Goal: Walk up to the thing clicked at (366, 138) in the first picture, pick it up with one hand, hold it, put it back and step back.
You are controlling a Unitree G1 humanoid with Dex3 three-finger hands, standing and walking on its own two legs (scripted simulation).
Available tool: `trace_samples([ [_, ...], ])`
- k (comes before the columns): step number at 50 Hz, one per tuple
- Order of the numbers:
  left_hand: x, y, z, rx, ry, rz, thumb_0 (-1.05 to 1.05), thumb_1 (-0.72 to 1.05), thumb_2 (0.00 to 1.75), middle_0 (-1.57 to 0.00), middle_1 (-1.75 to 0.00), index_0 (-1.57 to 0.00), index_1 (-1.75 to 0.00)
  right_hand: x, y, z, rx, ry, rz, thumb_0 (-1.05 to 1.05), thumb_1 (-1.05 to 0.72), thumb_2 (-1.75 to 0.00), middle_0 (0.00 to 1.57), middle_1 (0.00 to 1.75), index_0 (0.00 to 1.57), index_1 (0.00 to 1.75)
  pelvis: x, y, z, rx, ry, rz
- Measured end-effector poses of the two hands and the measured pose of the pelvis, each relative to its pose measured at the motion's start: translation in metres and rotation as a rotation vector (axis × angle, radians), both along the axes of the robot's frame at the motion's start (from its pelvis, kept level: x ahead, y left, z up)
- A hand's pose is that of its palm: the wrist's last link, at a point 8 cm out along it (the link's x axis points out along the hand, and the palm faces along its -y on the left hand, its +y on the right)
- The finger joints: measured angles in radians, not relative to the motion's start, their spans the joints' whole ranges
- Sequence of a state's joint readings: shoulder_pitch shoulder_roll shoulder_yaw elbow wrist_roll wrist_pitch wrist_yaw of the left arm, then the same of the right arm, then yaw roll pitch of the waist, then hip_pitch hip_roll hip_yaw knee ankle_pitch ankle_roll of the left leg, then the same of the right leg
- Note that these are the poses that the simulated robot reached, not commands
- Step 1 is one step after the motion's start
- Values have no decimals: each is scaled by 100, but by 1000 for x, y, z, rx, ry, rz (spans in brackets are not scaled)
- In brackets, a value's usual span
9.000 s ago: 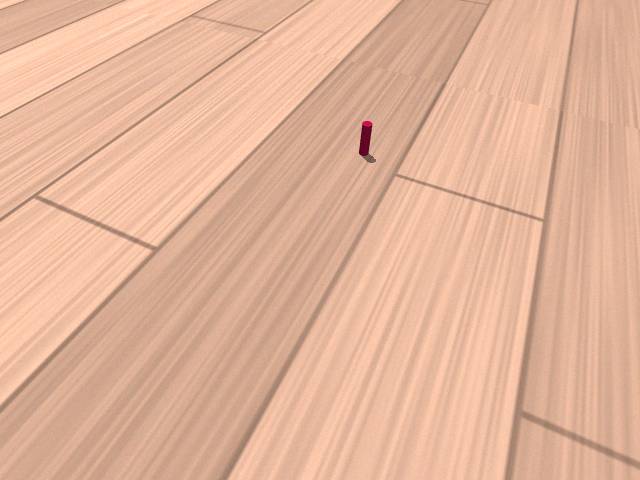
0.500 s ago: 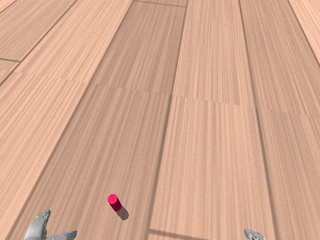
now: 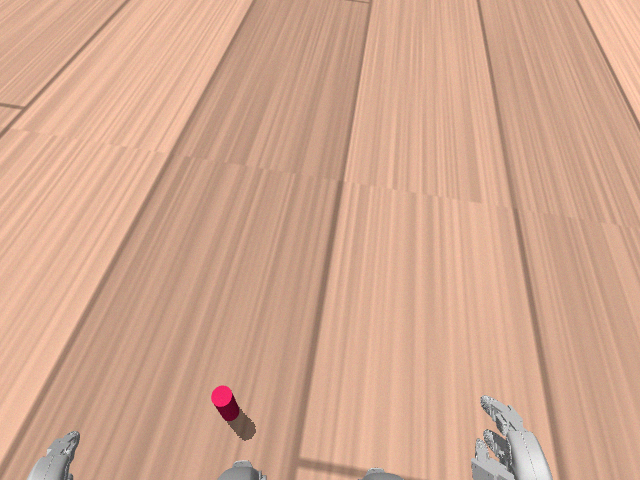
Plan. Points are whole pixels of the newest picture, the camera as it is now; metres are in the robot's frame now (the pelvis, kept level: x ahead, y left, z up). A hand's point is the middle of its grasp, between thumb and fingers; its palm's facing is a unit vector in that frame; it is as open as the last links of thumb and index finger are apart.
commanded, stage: go down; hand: left
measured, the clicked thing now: (226, 404) +0.36 +0.19 -0.63
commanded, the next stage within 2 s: none
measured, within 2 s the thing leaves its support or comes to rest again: neither
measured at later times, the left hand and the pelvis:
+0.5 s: hand out of the picture +0.14 +0.28 -0.15, palm faces +0.11 -0.94 -0.31, open 17.2 cm; pelvis -0.02 +0.00 -0.04, yaw +0 degrees
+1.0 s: hand (94, 445) +0.22 +0.34 -0.25, palm faces +0.14 -0.97 -0.17, open 17.3 cm; pelvis -0.06 +0.00 -0.18, yaw -3 degrees
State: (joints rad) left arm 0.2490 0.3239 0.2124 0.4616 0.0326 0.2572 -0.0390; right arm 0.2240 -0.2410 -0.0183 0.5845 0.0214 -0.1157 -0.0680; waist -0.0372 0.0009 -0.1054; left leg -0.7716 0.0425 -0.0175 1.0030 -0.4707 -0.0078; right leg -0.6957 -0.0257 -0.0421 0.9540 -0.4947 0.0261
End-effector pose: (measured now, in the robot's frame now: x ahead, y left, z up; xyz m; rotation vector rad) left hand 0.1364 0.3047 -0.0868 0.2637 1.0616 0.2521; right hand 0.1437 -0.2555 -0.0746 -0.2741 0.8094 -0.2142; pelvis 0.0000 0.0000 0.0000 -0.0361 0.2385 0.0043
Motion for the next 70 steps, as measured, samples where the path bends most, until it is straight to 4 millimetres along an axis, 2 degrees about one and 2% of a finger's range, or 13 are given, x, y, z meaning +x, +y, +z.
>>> trace_samples([
  [5,-4,3,-3,3,-1,8,0,-56,3,-10,-7,-10,-7,9,7,-4,-4,-40,18,1,-82,-88,21,30,20,30,-1,0,-8,-8,21,6],
  [11,-8,6,-9,-2,-15,14,0,-56,4,-10,-7,-10,-8,11,11,-12,-10,-57,28,1,-83,-88,21,30,20,30,-3,0,-18,-15,46,9],
  [25,-17,16,-26,-16,-69,8,0,-52,5,-9,-7,-9,-7,-6,10,-33,-26,-33,24,1,-86,-89,21,30,20,30,-15,2,-39,-25,85,6],
  [29,-15,24,-38,-21,-106,18,0,-52,5,-9,-7,-9,-7,-10,8,-44,-34,-28,39,1,-87,-89,21,30,20,30,-21,2,-49,-24,107,4],
  [33,0,37,-61,-41,-184,16,0,-50,4,-9,-5,-9,-5,-13,3,-65,-51,-23,64,1,-88,-89,21,30,20,30,-29,1,-70,-21,154,-2],
  [41,46,60,-102,-76,-412,-48,0,-48,2,-7,-3,-7,-2,-18,-9,-127,-80,37,86,1,-90,-90,21,30,20,30,-45,-1,-125,-22,246,-17],
  [46,54,70,-126,-99,-466,-65,0,-48,3,-5,-2,-6,-1,-25,-12,-166,-75,93,99,1,-89,-90,21,30,20,30,-52,-2,-154,-27,288,-25],
  [53,64,86,-148,-100,-574,-76,-1,-47,4,-3,-2,-4,-1,-39,-13,-212,-76,163,124,1,-89,-90,21,30,20,30,-63,-5,-189,-31,321,-32],
  [63,94,96,-171,-134,-666,-119,-1,-49,7,-2,-4,-3,-3,-57,-18,-251,-96,205,129,1,-88,-90,21,30,20,30,-75,-6,-226,-42,344,-47],
  [70,103,102,-184,-148,-700,-127,-1,-52,7,-2,-6,-3,-5,-69,-25,-268,-113,237,121,1,-88,-90,21,30,20,30,-78,-6,-245,-47,352,-58],
])
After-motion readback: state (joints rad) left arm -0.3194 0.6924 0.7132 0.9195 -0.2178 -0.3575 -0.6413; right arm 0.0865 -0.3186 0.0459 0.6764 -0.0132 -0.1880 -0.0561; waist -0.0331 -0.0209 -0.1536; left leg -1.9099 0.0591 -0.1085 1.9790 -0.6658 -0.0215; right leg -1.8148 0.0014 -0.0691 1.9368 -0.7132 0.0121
